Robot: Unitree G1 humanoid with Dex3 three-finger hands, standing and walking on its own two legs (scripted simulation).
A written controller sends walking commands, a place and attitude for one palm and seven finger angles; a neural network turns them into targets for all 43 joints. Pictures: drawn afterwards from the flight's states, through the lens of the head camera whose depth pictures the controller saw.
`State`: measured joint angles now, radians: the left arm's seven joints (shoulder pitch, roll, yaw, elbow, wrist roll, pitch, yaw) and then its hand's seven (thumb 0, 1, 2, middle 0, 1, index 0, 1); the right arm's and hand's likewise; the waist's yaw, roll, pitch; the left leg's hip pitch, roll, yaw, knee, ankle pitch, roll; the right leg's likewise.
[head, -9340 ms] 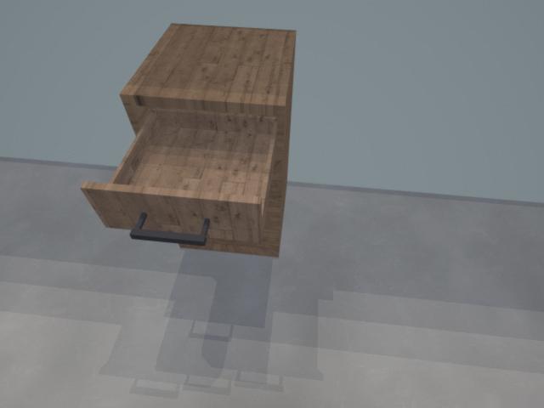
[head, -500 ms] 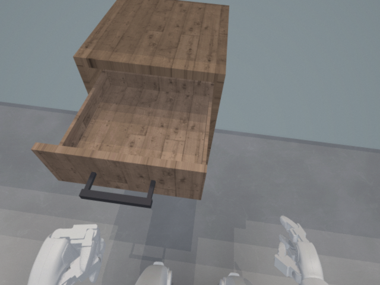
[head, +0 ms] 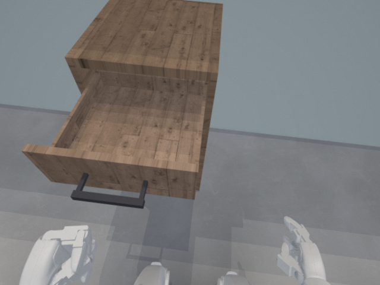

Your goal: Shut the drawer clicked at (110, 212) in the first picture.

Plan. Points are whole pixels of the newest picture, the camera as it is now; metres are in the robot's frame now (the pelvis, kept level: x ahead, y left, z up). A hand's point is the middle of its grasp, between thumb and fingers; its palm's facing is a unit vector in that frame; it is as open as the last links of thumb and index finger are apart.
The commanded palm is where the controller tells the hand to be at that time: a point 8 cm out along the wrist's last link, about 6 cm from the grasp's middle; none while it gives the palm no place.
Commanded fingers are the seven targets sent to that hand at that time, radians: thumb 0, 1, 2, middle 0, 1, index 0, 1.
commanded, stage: bring the fist close to the handle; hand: left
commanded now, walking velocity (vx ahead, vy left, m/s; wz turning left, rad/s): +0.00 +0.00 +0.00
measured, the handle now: (111, 190) +0.32 +0.21 -0.03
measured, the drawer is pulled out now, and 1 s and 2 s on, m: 0.30 0.30 0.27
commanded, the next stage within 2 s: push the drawer shut in 1.30 s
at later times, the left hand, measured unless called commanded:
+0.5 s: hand (103, 245) +0.20 +0.18 +0.00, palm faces -0.07 -1.00 -0.04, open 3.3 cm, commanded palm +0.18 +0.23 +0.01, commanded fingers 0.00 0.90 0.90 -1.40 -1.60 -1.40 -1.60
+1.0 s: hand (119, 234) +0.23 +0.17 -0.04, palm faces -0.10 -0.99 -0.04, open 3.3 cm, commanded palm +0.21 +0.22 -0.03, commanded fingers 0.00 0.90 0.90 -1.40 -1.60 -1.40 -1.60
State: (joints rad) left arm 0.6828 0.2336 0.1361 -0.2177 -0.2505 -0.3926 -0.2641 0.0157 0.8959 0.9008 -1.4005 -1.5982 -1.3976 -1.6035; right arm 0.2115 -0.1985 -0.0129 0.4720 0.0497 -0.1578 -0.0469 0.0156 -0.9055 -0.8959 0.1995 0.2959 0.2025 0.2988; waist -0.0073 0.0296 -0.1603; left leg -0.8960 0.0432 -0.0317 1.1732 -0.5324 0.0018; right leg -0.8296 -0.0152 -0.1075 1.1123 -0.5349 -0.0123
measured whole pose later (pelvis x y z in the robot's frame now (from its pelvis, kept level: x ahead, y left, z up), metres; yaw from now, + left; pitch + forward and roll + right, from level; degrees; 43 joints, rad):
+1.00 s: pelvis -0.02 +0.01 -0.07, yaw -1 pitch +24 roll -4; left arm 0.31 0.24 0.10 -0.01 -0.21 -0.44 -0.22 0.02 0.90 0.90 -1.40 -1.60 -1.40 -1.60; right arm 0.17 -0.23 0.01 0.49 0.01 -0.11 -0.02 0.01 -0.91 -0.90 0.20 0.30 0.20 0.30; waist -0.02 0.02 -0.20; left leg -1.29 0.04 -0.03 1.47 -0.60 0.01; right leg -1.23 -0.03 -0.09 1.42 -0.61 -0.01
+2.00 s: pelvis -0.03 +0.00 -0.06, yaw -1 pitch +24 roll -3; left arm 0.04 0.27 0.13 0.20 -0.20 -0.42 -0.23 -0.01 0.82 0.93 -1.40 -1.60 -1.40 -1.60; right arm 0.17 -0.26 0.02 0.55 0.02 -0.10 -0.03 0.01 -0.91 -0.90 0.20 0.30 0.20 0.30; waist -0.03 0.02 -0.18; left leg -1.29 0.04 -0.04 1.44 -0.57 0.01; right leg -1.23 -0.03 -0.10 1.40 -0.58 -0.02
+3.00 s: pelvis -0.03 +0.01 -0.06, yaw -2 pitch +26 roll -3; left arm -0.51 0.33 0.26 0.77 -0.14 -0.49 -0.24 0.01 0.78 0.89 -1.40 -1.60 -1.40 -1.60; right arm 0.23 -0.26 0.03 0.60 0.01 0.01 -0.02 0.01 -0.91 -0.90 0.20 0.30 0.20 0.30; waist -0.10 0.02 -0.16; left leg -1.29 0.05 -0.01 1.40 -0.56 0.01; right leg -1.25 -0.01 -0.07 1.35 -0.56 -0.01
